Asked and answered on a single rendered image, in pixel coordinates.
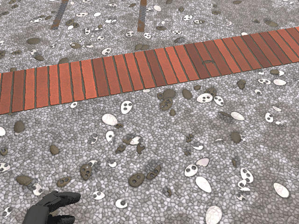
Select left robot hand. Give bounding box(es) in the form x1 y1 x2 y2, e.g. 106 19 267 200
22 190 81 224

